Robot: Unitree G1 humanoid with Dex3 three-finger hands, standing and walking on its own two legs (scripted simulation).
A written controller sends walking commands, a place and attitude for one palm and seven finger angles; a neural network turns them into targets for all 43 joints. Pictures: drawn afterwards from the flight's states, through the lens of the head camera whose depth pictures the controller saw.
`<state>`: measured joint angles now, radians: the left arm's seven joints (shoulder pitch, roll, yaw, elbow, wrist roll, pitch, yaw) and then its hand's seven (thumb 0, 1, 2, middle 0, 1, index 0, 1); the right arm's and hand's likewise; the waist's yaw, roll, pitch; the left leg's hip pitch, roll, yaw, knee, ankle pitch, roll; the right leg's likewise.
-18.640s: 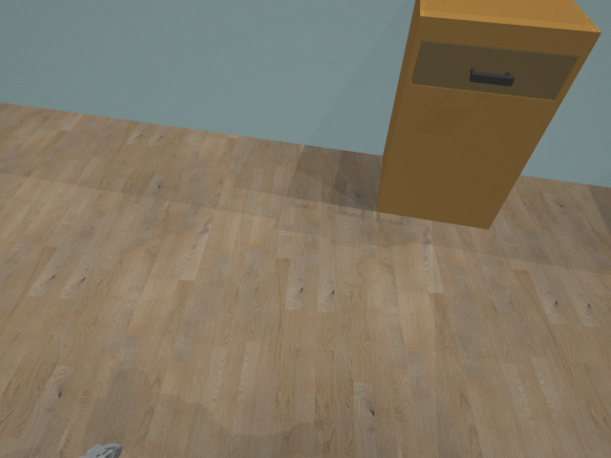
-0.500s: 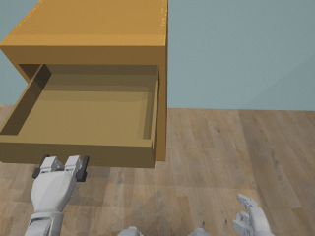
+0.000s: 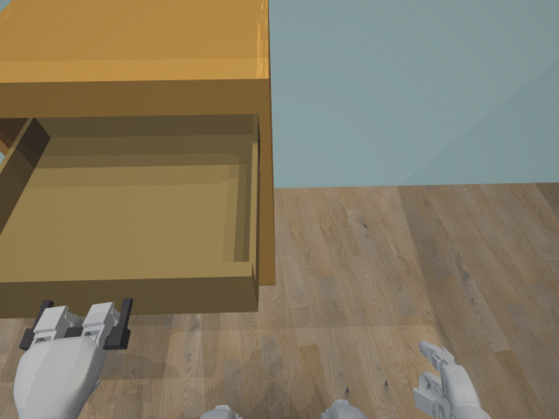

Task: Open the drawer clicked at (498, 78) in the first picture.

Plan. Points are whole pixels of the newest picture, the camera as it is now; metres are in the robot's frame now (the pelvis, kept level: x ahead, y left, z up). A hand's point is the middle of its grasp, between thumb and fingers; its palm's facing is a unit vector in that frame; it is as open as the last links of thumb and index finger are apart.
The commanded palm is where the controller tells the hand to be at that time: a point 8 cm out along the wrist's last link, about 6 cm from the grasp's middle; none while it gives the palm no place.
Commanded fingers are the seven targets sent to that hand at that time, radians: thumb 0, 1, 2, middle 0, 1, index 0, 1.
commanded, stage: open the thumb to release the handle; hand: left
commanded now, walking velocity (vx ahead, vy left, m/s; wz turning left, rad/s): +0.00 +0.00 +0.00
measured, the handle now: (81, 322) +0.24 +0.28 +0.00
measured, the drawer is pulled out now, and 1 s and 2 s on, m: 0.30 0.30 0.30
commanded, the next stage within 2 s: lift the hand off the handle in 0.60 s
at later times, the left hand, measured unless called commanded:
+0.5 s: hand (85, 370) +0.19 +0.27 -0.01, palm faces -0.04 -0.05 -1.00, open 10.1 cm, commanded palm +0.17 +0.26 +0.03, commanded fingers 0.00 -0.50 0.30 -0.30 -1.20 -0.30 -1.20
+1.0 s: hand (91, 363) +0.20 +0.26 -0.02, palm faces -0.02 -0.04 -1.00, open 13.7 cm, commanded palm +0.18 +0.26 +0.04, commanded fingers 0.00 -0.50 0.30 -0.30 -1.20 -0.30 -1.20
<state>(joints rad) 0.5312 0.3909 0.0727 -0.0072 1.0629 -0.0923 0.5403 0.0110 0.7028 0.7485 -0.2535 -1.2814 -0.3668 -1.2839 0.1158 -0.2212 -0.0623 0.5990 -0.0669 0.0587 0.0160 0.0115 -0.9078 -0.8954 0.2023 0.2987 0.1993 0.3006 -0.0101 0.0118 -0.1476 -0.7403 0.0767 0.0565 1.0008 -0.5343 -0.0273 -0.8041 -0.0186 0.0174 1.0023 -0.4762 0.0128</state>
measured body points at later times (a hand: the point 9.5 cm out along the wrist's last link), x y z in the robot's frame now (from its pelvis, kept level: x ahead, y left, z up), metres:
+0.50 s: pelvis -0.01 +0.00 +0.01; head +0.05 -0.01 +0.45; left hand +0.18 +0.27 +0.04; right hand +0.20 -0.21 -0.10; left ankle -0.03 +0.13 -0.67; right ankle +0.00 -0.13 -0.67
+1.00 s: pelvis -0.03 -0.01 +0.00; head +0.03 -0.02 +0.45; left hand +0.19 +0.26 +0.04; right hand +0.16 -0.24 -0.11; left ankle -0.03 +0.13 -0.67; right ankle +0.00 -0.13 -0.67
